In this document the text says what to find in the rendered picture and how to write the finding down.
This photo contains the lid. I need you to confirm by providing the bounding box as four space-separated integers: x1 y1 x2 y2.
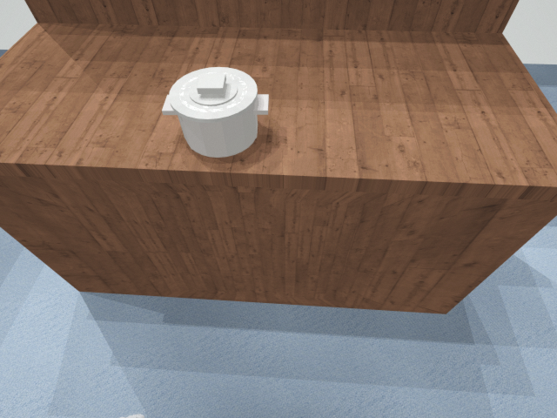
169 67 258 123

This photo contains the knob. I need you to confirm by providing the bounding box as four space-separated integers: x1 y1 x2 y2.
197 73 226 94

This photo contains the pot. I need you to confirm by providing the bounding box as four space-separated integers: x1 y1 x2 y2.
162 94 269 158

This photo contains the table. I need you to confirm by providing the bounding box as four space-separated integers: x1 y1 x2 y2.
0 0 557 314

